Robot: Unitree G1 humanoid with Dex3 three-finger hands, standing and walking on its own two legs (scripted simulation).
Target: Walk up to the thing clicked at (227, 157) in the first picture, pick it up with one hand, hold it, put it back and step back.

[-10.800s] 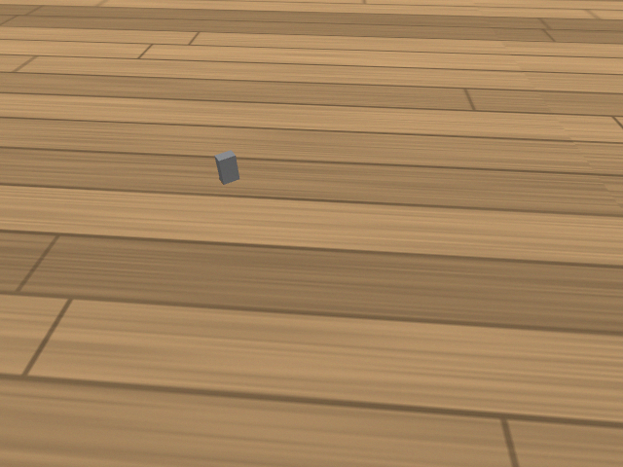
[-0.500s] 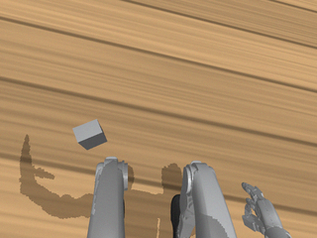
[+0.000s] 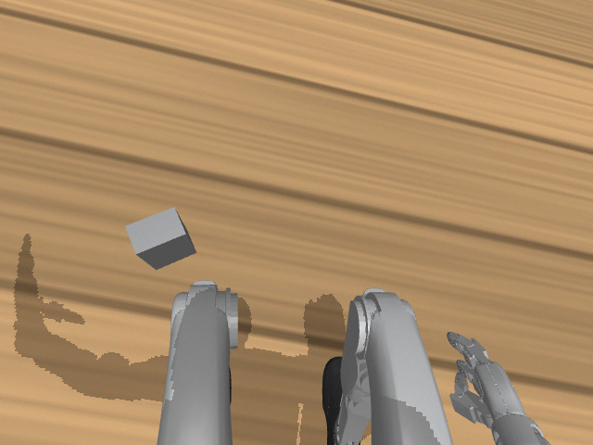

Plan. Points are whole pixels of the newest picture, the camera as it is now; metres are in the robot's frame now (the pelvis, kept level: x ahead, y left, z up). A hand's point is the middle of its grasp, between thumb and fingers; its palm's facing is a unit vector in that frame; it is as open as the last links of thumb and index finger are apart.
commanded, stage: go down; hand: left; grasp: from the side
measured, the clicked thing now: (164, 240) +0.43 +0.27 -0.32
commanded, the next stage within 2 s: approach in 0.92 s
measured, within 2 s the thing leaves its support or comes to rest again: neither
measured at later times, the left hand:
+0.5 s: hand out of the picture +0.31 +0.47 -0.01, palm faces +0.32 -0.94 -0.10, open 17.6 cm
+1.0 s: hand out of the picture +0.30 +0.46 +0.00, palm faces +0.33 -0.94 -0.08, open 17.5 cm
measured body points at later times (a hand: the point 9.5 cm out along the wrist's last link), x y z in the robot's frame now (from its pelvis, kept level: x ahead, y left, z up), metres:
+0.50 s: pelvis +0.00 +0.01 -0.01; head +0.20 +0.09 +0.38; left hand +0.28 +0.51 +0.00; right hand +0.20 -0.26 -0.11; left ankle +0.08 +0.13 -0.36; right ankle +0.09 -0.12 -0.36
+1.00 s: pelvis +0.00 +0.00 -0.02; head +0.19 +0.08 +0.37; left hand +0.27 +0.51 +0.01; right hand +0.21 -0.26 -0.12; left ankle +0.08 +0.13 -0.36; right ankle +0.09 -0.12 -0.36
